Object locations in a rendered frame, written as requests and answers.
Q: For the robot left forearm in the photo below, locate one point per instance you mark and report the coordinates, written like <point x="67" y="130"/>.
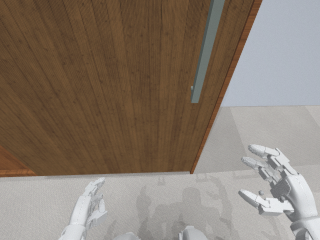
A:
<point x="74" y="232"/>

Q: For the right robot shin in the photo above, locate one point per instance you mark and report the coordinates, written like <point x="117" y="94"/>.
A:
<point x="189" y="227"/>

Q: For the wardrobe door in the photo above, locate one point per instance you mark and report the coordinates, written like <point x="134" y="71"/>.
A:
<point x="104" y="86"/>
<point x="10" y="162"/>

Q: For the robot left hand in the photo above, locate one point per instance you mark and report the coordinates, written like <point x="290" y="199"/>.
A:
<point x="82" y="212"/>

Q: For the robot right forearm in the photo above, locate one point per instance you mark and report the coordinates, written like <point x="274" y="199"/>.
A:
<point x="306" y="228"/>

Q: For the right robot thigh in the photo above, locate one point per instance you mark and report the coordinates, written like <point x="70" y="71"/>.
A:
<point x="191" y="234"/>

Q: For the robot right hand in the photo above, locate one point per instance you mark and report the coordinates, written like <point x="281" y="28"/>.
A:
<point x="299" y="201"/>

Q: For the handle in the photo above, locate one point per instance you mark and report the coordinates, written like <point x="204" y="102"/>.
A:
<point x="211" y="27"/>

